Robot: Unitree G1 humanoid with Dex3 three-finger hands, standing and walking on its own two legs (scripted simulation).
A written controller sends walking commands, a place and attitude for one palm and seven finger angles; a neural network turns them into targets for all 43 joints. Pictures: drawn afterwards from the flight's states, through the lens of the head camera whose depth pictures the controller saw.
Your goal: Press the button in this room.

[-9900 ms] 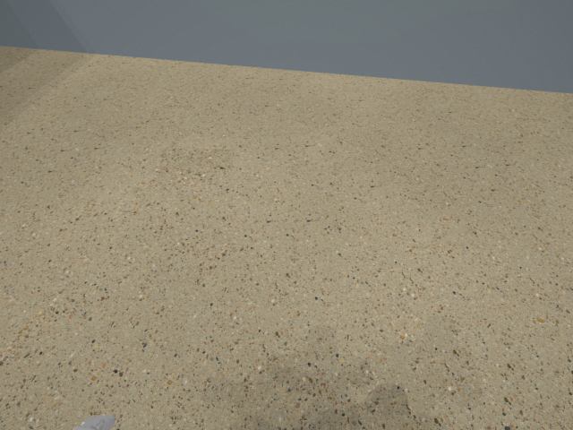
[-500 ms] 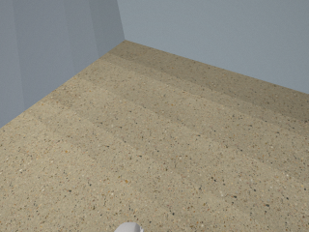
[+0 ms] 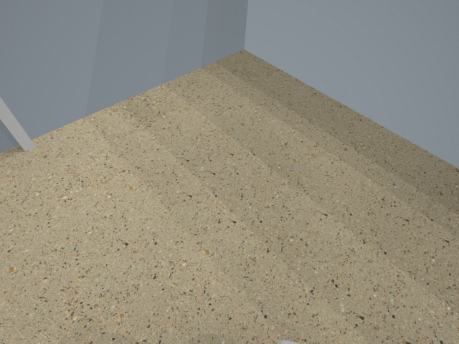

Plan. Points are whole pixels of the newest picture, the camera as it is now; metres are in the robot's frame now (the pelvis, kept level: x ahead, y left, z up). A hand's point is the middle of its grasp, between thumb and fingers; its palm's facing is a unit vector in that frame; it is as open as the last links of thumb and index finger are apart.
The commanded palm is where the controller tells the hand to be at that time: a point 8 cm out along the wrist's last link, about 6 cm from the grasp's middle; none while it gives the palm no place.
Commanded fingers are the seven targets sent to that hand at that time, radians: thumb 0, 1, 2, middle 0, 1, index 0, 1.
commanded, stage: turn or walk to find it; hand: left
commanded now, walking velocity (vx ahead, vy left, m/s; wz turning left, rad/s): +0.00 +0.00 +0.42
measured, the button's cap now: out of the picture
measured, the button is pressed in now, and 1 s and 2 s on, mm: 0 0 0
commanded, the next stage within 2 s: none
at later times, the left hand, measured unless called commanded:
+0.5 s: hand out of the picture -0.01 +0.15 -0.15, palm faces +0.26 -0.93 -0.26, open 7.3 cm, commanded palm none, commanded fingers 0.00 0.90 0.90 -0.20 -0.30 -0.20 -0.30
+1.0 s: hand out of the picture -0.08 +0.21 -0.16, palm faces +0.43 -0.87 -0.25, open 7.4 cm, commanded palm none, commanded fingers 0.00 0.90 0.90 -0.20 -0.30 -0.20 -0.30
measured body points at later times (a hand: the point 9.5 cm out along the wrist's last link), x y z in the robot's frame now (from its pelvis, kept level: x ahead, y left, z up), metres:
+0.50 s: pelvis -0.03 -0.04 +0.00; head +0.00 -0.06 +0.45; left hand -0.03 +0.20 -0.13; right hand +0.07 -0.29 -0.16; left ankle -0.09 +0.11 -0.67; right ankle +0.00 -0.14 -0.74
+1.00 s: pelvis -0.07 -0.01 +0.00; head -0.05 +0.00 +0.45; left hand -0.10 +0.26 -0.14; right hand +0.09 -0.20 -0.14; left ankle -0.09 +0.09 -0.74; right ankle -0.02 -0.15 -0.69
